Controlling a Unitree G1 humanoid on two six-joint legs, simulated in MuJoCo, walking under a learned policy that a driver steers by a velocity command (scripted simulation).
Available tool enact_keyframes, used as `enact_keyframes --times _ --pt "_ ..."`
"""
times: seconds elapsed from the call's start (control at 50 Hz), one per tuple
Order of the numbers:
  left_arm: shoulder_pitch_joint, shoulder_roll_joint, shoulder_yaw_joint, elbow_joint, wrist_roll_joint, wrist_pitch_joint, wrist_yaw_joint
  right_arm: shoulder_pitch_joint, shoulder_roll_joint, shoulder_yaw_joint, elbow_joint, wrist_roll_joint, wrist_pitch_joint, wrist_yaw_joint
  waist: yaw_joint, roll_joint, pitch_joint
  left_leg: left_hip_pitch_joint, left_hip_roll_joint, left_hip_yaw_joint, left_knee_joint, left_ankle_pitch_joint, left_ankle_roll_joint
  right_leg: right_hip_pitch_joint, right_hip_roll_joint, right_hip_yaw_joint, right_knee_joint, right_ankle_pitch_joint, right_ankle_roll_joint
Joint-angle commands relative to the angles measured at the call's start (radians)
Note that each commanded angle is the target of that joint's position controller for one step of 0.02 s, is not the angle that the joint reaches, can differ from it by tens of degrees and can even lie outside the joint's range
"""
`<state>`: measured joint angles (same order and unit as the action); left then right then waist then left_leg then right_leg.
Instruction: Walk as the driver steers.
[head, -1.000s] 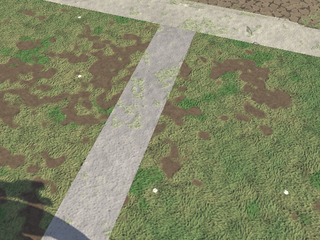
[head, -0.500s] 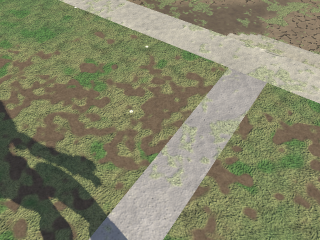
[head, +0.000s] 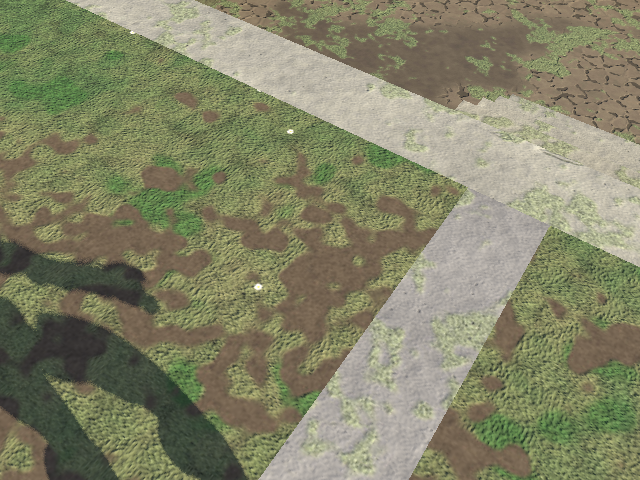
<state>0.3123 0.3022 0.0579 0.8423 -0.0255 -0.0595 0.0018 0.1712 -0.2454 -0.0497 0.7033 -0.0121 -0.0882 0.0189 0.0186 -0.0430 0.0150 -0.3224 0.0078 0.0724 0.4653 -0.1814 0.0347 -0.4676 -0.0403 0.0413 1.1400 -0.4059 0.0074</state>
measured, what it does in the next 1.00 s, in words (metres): walks ahead, turning right: right foot, then left foot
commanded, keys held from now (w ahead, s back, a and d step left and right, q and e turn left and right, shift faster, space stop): e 1.00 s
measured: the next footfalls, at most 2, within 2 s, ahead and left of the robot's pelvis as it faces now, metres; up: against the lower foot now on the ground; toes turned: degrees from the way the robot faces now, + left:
right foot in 0.32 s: +0.22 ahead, -0.14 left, +0.00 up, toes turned -13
left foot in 0.76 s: +0.26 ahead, +0.08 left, +0.00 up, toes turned -31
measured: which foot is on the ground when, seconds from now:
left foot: down 0.00-0.32, up 0.34-0.74, down 0.76-1.00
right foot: up 0.00-0.30, down 0.32-0.76, up 0.78-1.00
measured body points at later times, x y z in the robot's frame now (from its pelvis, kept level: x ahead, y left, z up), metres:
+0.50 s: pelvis +0.12 -0.03 -0.01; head +0.17 -0.06 +0.44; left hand +0.35 +0.19 -0.09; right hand +0.20 -0.34 -0.12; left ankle +0.14 +0.12 -0.66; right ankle +0.18 -0.13 -0.74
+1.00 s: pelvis +0.15 +0.01 +0.00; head +0.19 +0.01 +0.45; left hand +0.44 +0.16 -0.10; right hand +0.11 -0.30 -0.09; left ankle +0.22 +0.10 -0.74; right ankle +0.07 -0.11 -0.66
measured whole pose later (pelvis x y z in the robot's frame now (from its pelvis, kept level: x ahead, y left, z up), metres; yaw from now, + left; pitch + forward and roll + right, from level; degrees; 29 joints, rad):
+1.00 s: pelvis +0.15 +0.01 +0.00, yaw -35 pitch +2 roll -1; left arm 0.21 0.34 0.11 0.62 -0.02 0.07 0.01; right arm 0.17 -0.25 -0.06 0.71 -0.02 0.01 -0.04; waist -0.02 -0.04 0.03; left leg -0.25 0.05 0.06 0.45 -0.23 0.01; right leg -0.55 0.01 0.06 1.07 -0.37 0.09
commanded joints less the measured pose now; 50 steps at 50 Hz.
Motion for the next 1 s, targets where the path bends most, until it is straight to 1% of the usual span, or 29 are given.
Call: enact_keyframes --times 0.02,0.08,0.16,0.22,0.28,0.3,0.32,0.34,0.36,0.38,0.4,0.42,0.44,0.48,0.52,0.56,0.62,0.68,0.72,0.74,0.76,0.78,0.8,0.82,0.84,0.86,0.88,0.94,1.0 --pt "0.042 0.053 0.026 -0.066 0.004 0.026 0.008 -0.008 -0.107 -0.033 -0.029 -0.008 -0.022 -0.005 0.016 0.161 -0.066 0.155 0.266 -0.158 -0.206 0.585 0.172 -0.127 -0.054 0.029 0.017 0.076 0.025" --pt "-0.012 0.023 0.021 -0.11 0.013 0.046 0.005 -0.022 -0.142 -0.047 -0.006 -0.008 -0.017 -0.029 0.022 0.141 -0.046 0.133 0.267 -0.052 -0.231 0.622 0.175 -0.142 -0.055 0.015 -0.117 0.201 0.041" --pt "-0.119 0.01 0.015 -0.164 0.018 0.048 -0.025 -0.015 -0.17 -0.054 0.014 0.002 0.012 -0.055 -0.016 0.13 -0.057 0.16 0.252 0.05 -0.218 0.561 0.157 -0.07 -0.045 -0.034 -0.342 0.369 0.024" --pt "-0.175 0.034 0.025 -0.21 0.02 0.055 -0.045 0.0 -0.196 -0.063 0.029 0.019 0.032 -0.055 -0.034 0.126 -0.058 0.228 0.283 0.056 -0.161 0.53 0.146 -0.063 -0.035 -0.053 -0.43 0.323 -0.002" --pt "-0.177 0.058 0.04 -0.243 0.02 0.062 -0.057 -0.009 -0.215 -0.072 0.033 0.041 0.052 -0.057 -0.023 0.138 -0.058 0.274 0.302 0.052 -0.042 0.555 0.117 -0.034 -0.006 -0.09 -0.509 0.214 -0.045" --pt "-0.135 0.067 0.048 -0.238 0.02 0.06 -0.056 -0.019 -0.212 -0.073 0.033 0.048 0.057 -0.059 0.004 0.127 -0.077 0.268 0.278 0.076 0.05 0.592 0.091 0.042 0.026 -0.115 -0.59 0.253 -0.068" --pt "-0.053 0.111 0.069 -0.22 0.025 0.056 -0.044 0.019 -0.192 -0.068 0.044 0.044 0.059 -0.058 0.033 0.071 -0.124 0.228 0.215 0.11 0.21 0.567 0.044 0.188 0.063 -0.11 -0.679 0.407 -0.103" --pt "0.019 0.232 0.102 -0.227 0.032 0.056 -0.017 0.048 -0.159 -0.055 0.024 0.007 0.053 -0.054 0.047 -0.123 -0.198 0.013 0.129 0.142 0.495 0.235 -0.04 0.419 -0.119 0.149 -0.679 0.913 -0.186" --pt "-0.009 0.301 0.104 -0.257 0.051 0.053 -0.012 0.096 -0.102 -0.029 -0.015 -0.025 0.048 -0.043 -0.015 -0.273 -0.306 -0.304 -0.046 0.034 0.798 -0.537 -0.104 0.629 -0.35 0.533 -0.682 1.073 -0.426" --pt "-0.008 0.216 0.082 -0.269 0.041 0.05 -0.021 0.03 -0.159 -0.042 0.003 -0.001 0.05 -0.032 0.054 -0.105 -0.372 -0.33 -0.018 -0.147 0.874 -0.508 -0.091 0.599 -0.324 0.503 -0.728 0.915 -0.416" --pt "-0.065 0.184 0.071 -0.274 0.034 0.044 -0.023 -0.015 -0.167 -0.044 -0.013 0.025 0.057 -0.03 0.033 -0.067 -0.28 -0.364 0.006 -0.151 0.859 -0.429 -0.073 0.511 -0.283 0.402 -0.744 0.791 -0.362" --pt "-0.11 0.153 0.065 -0.274 0.016 0.048 -0.018 -0.021 -0.156 -0.045 -0.001 0.017 0.065 -0.041 0.006 0.005 -0.209 -0.366 0.032 -0.149 0.79 -0.357 -0.073 0.423 -0.225 0.34 -0.764 0.637 -0.3" --pt "-0.153 0.135 0.058 -0.283 0.008 0.057 -0.01 -0.031 -0.166 -0.049 -0.002 0.004 0.076 -0.053 -0.014 -0.002 -0.161 -0.339 0.043 -0.149 0.719 -0.301 -0.078 0.329 -0.191 0.307 -0.789 0.533 -0.268" --pt "-0.192 0.142 0.059 -0.3 0.029 0.066 0.0 -0.006 -0.151 -0.049 0.001 0.002 0.088 -0.056 -0.048 -0.06 -0.147 -0.239 0.017 -0.131 0.648 -0.232 -0.087 0.206 -0.139 0.273 -0.818 0.479 -0.254" --pt "-0.181 0.151 0.064 -0.303 0.032 0.068 0.011 0.002 -0.129 -0.042 0.007 0.005 0.088 -0.06 -0.044 -0.074 -0.16 -0.212 -0.001 -0.133 0.548 -0.213 -0.1 0.198 -0.126 0.272 -0.817 0.467 -0.255" --pt "-0.169 0.16 0.069 -0.302 0.025 0.071 0.023 -0.018 -0.114 -0.034 0.003 0.005 0.086 -0.061 -0.03 -0.077 -0.173 -0.189 -0.008 -0.147 0.458 -0.182 -0.107 0.201 -0.118 0.29 -0.81 0.386 -0.247" --pt "-0.172 0.164 0.072 -0.31 0.025 0.081 0.03 -0.043 -0.119 -0.034 -0.005 0.01 0.082 -0.052 -0.013 -0.105 -0.164 -0.139 -0.023 -0.154 0.351 -0.157 -0.105 0.175 -0.107 0.342 -0.817 0.229 -0.232" --pt "-0.167 0.161 0.072 -0.317 0.023 0.09 0.025 -0.04 -0.131 -0.04 -0.011 0.017 0.071 -0.039 -0.004 -0.131 -0.151 -0.094 -0.039 -0.155 0.24 -0.171 -0.087 0.188 -0.104 0.413 -0.805 0.186 -0.218" --pt "-0.183 0.157 0.07 -0.323 0.013 0.099 0.026 0.005 -0.13 -0.045 -0.001 0.019 0.061 -0.028 -0.031 -0.133 -0.143 -0.006 -0.048 -0.135 0.078 -0.11 -0.061 0.176 -0.082 0.432 -0.772 0.196 -0.191" --pt "-0.179 0.148 0.067 -0.323 0.006 0.104 0.029 0.042 -0.14 -0.052 0.01 0.017 0.058 -0.025 -0.05 -0.12 -0.138 0.081 -0.031 -0.131 -0.036 -0.043 -0.04 0.136 -0.05 0.416 -0.741 0.173 -0.158" --pt "-0.155 0.107 0.056 -0.327 0.008 0.105 0.03 0.081 -0.206 -0.07 0.011 -0.001 0.06 -0.029 -0.045 -0.013 -0.147 0.194 0.134 -0.262 -0.111 -0.044 0.019 0.026 0.013 0.346 -0.61 0.039 -0.102" --pt "-0.171 0.081 0.051 -0.368 0.0 0.096 0.028 0.065 -0.298 -0.09 0.018 -0.029 0.071 -0.034 -0.006 0.32 -0.08 0.19 0.332 -0.519 -0.189 0.058 0.162 -0.187 0.186 0.103 -0.395 -0.145 -0.042" --pt "-0.153 0.16 0.075 -0.353 0.022 0.081 0.024 0.012 -0.247 -0.078 -0.021 -0.048 0.064 -0.034 -0.017 0.306 -0.081 0.129 0.422 -0.604 -0.203 0.138 0.249 -0.197 0.136 0.116 -0.138 -0.194 0.0" --pt "-0.12 0.193 0.092 -0.322 0.014 0.083 0.019 -0.054 -0.193 -0.063 -0.047 -0.038 0.062 -0.044 0.011 0.221 -0.079 0.11 0.372 -0.499 -0.178 0.172 0.22 -0.178 0.118 0.126 -0.022 -0.129 0.012" --pt "-0.084 0.177 0.092 -0.289 0.012 0.095 0.02 -0.101 -0.163 -0.055 -0.058 -0.02 0.063 -0.048 0.031 0.178 -0.065 0.108 0.299 -0.388 -0.156 0.175 0.166 -0.172 0.111 0.105 0.032 -0.073 0.03" --pt "-0.069 0.155 0.088 -0.276 0.016 0.105 0.023 -0.111 -0.145 -0.049 -0.062 -0.002 0.064 -0.053 0.024 0.171 -0.056 0.132 0.265 -0.327 -0.145 0.18 0.144 -0.196 0.104 0.094 0.088 -0.018 0.048" --pt "-0.07 0.127 0.079 -0.274 0.014 0.113 0.021 -0.1 -0.14 -0.043 -0.063 0.003 0.068 -0.057 0.014 0.166 -0.046 0.133 0.248 -0.276 -0.143 0.222 0.145 -0.201 0.097 0.078 0.124 0.006 0.063" --pt "-0.161 0.087 0.06 -0.317 -0.001 0.115 0.015 -0.03 -0.155 -0.047 -0.053 -0.006 0.085 -0.069 -0.043 0.196 -0.039 0.221 0.232 -0.195 -0.149 0.241 0.163 -0.23 0.065 0.012 -0.002 0.056 0.093" --pt "-0.205 0.064 0.044 -0.346 0.005 0.113 0.004 0.005 -0.199 -0.063 -0.046 -0.003 0.095 -0.068 -0.074 0.224 -0.074 0.282 0.272 -0.169 -0.133 0.28 0.179 -0.162 0.023 -0.018 -0.167 0.019 0.098"
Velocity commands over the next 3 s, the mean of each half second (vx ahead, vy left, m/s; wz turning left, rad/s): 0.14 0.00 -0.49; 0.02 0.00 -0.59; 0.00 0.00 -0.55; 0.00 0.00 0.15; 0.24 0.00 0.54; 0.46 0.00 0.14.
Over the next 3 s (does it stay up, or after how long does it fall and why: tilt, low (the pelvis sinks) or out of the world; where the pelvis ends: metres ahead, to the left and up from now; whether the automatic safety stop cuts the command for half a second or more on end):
stays up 0.49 -0.14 0.01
